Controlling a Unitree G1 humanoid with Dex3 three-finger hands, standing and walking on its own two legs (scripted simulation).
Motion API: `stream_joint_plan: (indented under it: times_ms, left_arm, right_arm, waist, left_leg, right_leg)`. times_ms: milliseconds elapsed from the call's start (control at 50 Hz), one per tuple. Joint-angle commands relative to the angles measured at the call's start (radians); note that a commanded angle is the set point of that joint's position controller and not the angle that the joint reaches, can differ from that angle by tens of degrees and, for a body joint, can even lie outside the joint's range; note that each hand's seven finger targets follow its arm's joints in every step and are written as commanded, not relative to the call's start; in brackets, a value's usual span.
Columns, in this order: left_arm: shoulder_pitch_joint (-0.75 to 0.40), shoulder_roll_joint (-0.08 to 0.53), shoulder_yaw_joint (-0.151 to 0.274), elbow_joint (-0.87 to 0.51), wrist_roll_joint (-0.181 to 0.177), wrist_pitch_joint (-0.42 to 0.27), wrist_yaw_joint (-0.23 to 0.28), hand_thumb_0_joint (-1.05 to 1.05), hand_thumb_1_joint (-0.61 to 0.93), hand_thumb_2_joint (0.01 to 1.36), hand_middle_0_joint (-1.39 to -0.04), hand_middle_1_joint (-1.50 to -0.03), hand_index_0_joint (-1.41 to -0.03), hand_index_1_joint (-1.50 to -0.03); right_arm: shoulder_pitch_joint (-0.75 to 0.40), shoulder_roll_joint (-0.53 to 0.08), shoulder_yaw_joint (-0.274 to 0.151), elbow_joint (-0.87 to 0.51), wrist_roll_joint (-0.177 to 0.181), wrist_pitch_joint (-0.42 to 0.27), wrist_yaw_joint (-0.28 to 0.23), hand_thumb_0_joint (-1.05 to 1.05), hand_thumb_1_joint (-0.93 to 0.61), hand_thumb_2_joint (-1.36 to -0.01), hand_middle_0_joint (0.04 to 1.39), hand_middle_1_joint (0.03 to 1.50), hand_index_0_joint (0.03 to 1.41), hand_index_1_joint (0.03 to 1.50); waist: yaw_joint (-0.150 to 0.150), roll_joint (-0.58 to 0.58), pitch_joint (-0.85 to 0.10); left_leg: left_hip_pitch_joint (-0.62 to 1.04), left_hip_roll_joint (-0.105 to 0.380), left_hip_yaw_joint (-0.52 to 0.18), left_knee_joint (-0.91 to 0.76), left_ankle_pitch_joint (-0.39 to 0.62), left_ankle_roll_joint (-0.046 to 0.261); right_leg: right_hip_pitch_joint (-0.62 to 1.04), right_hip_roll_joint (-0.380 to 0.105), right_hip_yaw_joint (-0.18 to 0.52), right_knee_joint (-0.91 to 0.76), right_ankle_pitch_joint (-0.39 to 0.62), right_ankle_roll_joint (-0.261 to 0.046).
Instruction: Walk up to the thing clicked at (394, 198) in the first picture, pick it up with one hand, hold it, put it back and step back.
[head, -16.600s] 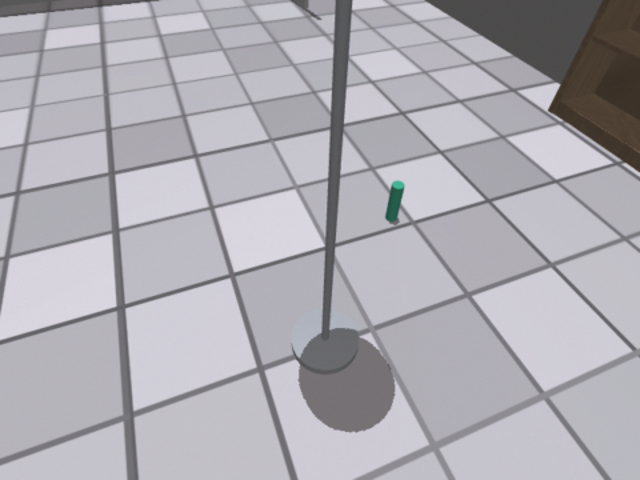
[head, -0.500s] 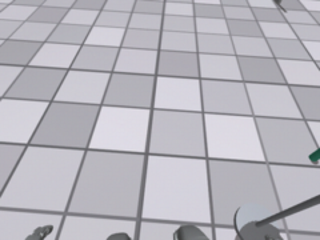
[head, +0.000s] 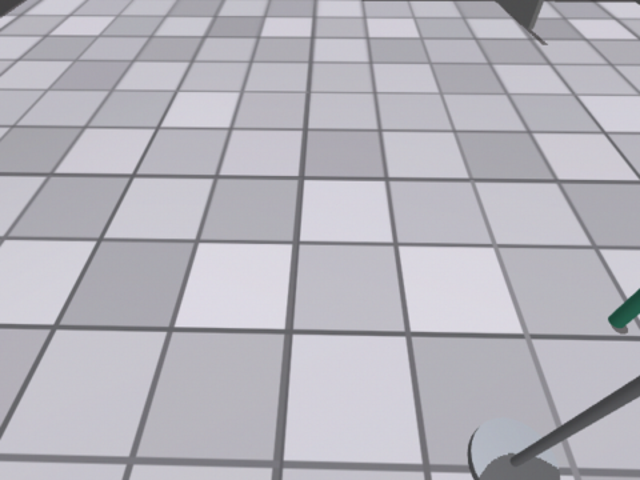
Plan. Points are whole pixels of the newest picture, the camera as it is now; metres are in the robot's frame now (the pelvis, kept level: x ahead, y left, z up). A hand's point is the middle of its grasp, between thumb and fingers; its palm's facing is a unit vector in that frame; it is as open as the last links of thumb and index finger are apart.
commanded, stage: walk up
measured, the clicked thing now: (632, 307) +0.75 -1.04 -0.67
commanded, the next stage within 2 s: stand in 0.46 s
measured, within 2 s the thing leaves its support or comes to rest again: neither
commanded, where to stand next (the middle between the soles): +0.06 +0.01 m, yaw +1 degrees
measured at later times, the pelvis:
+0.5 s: pelvis +0.01 +0.01 +0.01, yaw -1 degrees
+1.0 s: pelvis +0.01 +0.01 +0.02, yaw +0 degrees
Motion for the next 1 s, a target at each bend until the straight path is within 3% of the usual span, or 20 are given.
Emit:
stream_joint_plan:
  times_ms: [0,40,100,220,420,440,460,540,600,660,740,980]
  left_arm:
    - [-0.083,0.225,0.048,-0.032,-0.013,-0.027,0.019,0.0,0.9,0.9,-0.2,-0.3,-0.2,-0.3]
    - [-0.095,0.225,0.047,-0.019,-0.013,-0.027,0.02,0.0,0.9,0.9,-0.2,-0.3,-0.2,-0.3]
    - [-0.106,0.212,0.043,0.001,-0.016,-0.024,0.021,0.0,0.9,0.9,-0.2,-0.3,-0.2,-0.3]
    - [-0.131,0.208,0.04,0.027,-0.012,-0.017,0.023,0.0,0.9,0.9,-0.2,-0.3,-0.2,-0.3]
    - [-0.14,0.204,0.039,0.042,-0.005,-0.018,0.023,0.0,0.9,0.9,-0.2,-0.3,-0.2,-0.3]
    - [-0.145,0.22,0.039,0.038,0.002,-0.024,0.025,0.0,0.9,0.9,-0.2,-0.3,-0.2,-0.3]
    - [-0.133,0.214,0.04,0.038,0.0,-0.024,0.025,0.0,0.9,0.9,-0.2,-0.3,-0.2,-0.3]
    - [-0.129,0.216,0.039,0.036,-0.002,-0.022,0.026,0.0,0.9,0.9,-0.2,-0.3,-0.2,-0.3]
    - [-0.124,0.21,0.038,0.033,-0.001,-0.021,0.027,0.0,0.9,0.9,-0.2,-0.3,-0.2,-0.3]
    - [-0.117,0.211,0.034,0.035,0.0,-0.02,0.026,0.0,0.9,0.9,-0.2,-0.3,-0.2,-0.3]
    - [-0.105,0.214,0.033,0.029,-0.001,-0.022,0.027,0.0,0.9,0.9,-0.2,-0.3,-0.2,-0.3]
    - [-0.086,0.218,0.028,0.024,0.001,-0.02,0.028,0.0,0.9,0.9,-0.2,-0.3,-0.2,-0.3]
  right_arm:
    - [-0.081,-0.219,-0.048,-0.034,0.011,-0.035,-0.02,0.0,-0.9,-0.9,0.2,0.3,0.2,0.3]
    - [-0.082,-0.215,-0.05,-0.022,0.012,-0.035,-0.023,0.0,-0.9,-0.9,0.2,0.3,0.2,0.3]
    - [-0.1,-0.211,-0.053,-0.005,0.013,-0.032,-0.025,0.0,-0.9,-0.9,0.2,0.3,0.2,0.3]
    - [-0.134,-0.191,-0.055,0.012,0.009,-0.022,-0.023,0.0,-0.9,-0.9,0.2,0.3,0.2,0.3]
    - [-0.149,-0.191,-0.062,0.021,0.006,-0.022,-0.022,0.0,-0.9,-0.9,0.2,0.3,0.2,0.3]
    - [-0.166,-0.188,-0.062,0.018,0.004,-0.021,-0.024,0.0,-0.9,-0.9,0.2,0.3,0.2,0.3]
    - [-0.159,-0.192,-0.063,0.019,0.005,-0.02,-0.025,0.0,-0.9,-0.9,0.2,0.3,0.2,0.3]
    - [-0.157,-0.188,-0.063,0.024,0.005,-0.019,-0.024,0.0,-0.9,-0.9,0.2,0.3,0.2,0.3]
    - [-0.161,-0.19,-0.063,0.024,0.005,-0.017,-0.024,0.0,-0.9,-0.9,0.2,0.3,0.2,0.3]
    - [-0.157,-0.186,-0.063,0.027,0.004,-0.015,-0.023,0.0,-0.9,-0.9,0.2,0.3,0.2,0.3]
    - [-0.157,-0.185,-0.064,0.027,0.006,-0.015,-0.022,0.0,-0.9,-0.9,0.2,0.3,0.2,0.3]
    - [-0.144,-0.179,-0.062,0.029,0.008,-0.007,-0.018,0.0,-0.9,-0.9,0.2,0.3,0.2,0.3]
  waist:
    - [0.012,-0.025,-0.062]
    - [0.002,-0.045,-0.093]
    - [0.003,-0.03,-0.108]
    - [0.001,-0.033,-0.059]
    - [-0.004,-0.004,-0.087]
    - [-0.007,-0.009,-0.073]
    - [-0.004,-0.005,-0.084]
    - [-0.007,-0.002,-0.084]
    - [-0.005,0.003,-0.099]
    - [-0.007,-0.004,-0.084]
    - [-0.007,-0.013,-0.109]
    - [-0.009,-0.03,-0.06]
  left_leg:
    - [0.011,0.088,-0.102,-0.182,0.056,0.075]
    - [0.057,0.081,-0.077,-0.177,0.139,0.068]
    - [0.1,0.087,-0.067,-0.191,0.178,0.065]
    - [0.109,0.086,-0.057,-0.236,0.105,0.057]
    - [0.136,0.094,-0.053,-0.267,0.152,0.053]
    - [0.132,0.101,-0.078,-0.27,0.24,0.045]
    - [0.145,0.101,-0.07,-0.266,0.246,0.044]
    - [0.142,0.096,-0.075,-0.285,0.183,0.04]
    - [0.152,0.096,-0.071,-0.284,0.201,0.042]
    - [0.146,0.096,-0.075,-0.288,0.161,0.04]
    - [0.182,0.098,-0.076,-0.278,0.229,0.043]
    - [0.15,0.088,-0.077,-0.29,0.139,0.042]
  right_leg:
    - [0.073,-0.084,0.107,-0.162,0.1,-0.055]
    - [0.096,-0.096,0.107,-0.171,0.193,-0.056]
    - [0.109,-0.098,0.093,-0.185,0.232,-0.05]
    - [0.079,-0.101,0.1,-0.245,0.154,-0.037]
    - [0.128,-0.103,0.087,-0.253,0.233,-0.029]
    - [0.13,-0.108,0.079,-0.246,0.293,-0.022]
    - [0.133,-0.109,0.078,-0.251,0.295,-0.02]
    - [0.143,-0.108,0.078,-0.266,0.243,-0.019]
    - [0.151,-0.111,0.075,-0.27,0.261,-0.019]
    - [0.138,-0.11,0.074,-0.278,0.213,-0.021]
    - [0.14,-0.114,0.068,-0.267,0.264,-0.023]
    - [0.11,-0.11,0.067,-0.293,0.189,-0.019]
